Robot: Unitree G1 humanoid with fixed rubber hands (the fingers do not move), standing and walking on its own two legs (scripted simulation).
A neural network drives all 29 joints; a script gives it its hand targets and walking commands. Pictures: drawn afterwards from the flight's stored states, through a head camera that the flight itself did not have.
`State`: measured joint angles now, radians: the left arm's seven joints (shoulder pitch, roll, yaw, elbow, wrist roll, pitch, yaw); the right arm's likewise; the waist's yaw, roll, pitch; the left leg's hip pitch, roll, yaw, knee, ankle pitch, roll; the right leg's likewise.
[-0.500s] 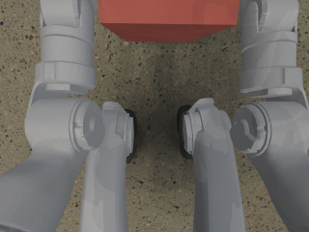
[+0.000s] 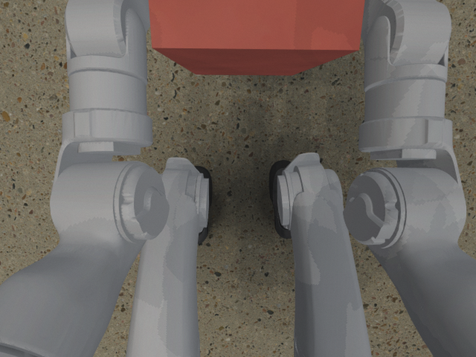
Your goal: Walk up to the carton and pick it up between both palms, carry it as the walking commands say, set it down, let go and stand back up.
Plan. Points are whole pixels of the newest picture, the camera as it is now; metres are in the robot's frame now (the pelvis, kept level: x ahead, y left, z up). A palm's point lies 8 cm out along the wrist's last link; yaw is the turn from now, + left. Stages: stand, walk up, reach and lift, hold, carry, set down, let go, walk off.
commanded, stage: reach and lift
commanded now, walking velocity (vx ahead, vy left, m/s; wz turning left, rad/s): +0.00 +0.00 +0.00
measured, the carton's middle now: out of the picture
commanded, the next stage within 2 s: none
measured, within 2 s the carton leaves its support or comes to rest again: neither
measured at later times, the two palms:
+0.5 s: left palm out of the picture +0.55 +0.12 -0.03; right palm out of the picture +0.53 -0.15 -0.04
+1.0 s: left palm out of the picture +0.52 +0.12 +0.04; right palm out of the picture +0.51 -0.14 +0.03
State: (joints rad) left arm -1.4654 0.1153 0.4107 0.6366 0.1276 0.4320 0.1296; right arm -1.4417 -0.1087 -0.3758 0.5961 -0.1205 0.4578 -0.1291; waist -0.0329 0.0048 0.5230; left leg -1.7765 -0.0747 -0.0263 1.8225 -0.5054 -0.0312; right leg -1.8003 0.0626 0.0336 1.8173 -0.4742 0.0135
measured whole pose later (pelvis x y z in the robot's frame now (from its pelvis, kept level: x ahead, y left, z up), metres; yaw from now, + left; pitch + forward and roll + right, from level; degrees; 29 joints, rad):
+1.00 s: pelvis +0.00 +0.00 +0.10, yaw -1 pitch +16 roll +0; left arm -1.25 0.05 0.37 0.56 0.13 0.44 0.13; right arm -1.20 -0.04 -0.36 0.50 -0.12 0.46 -0.13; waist -0.02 0.00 0.52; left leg -1.34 -0.06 -0.04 1.49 -0.43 -0.02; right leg -1.36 0.06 0.05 1.47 -0.40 0.02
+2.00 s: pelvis +0.09 +0.00 +0.24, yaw +0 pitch +18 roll +0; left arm -0.59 -0.18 0.43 0.57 0.31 0.33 0.02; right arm -0.55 0.19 -0.42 0.51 -0.30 0.36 -0.01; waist -0.03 0.00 -0.06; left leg -0.84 -0.06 -0.07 0.84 -0.31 0.00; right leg -0.85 0.04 0.06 0.83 -0.29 0.00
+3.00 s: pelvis +0.10 +0.00 +0.28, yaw +0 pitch -7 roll +0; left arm -0.43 -0.18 0.30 0.45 0.27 0.67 0.05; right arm -0.39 0.18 -0.29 0.39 -0.27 0.70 -0.03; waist -0.02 -0.01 0.00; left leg -0.13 -0.05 -0.09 0.46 -0.21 0.00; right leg -0.14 0.03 0.06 0.46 -0.20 0.00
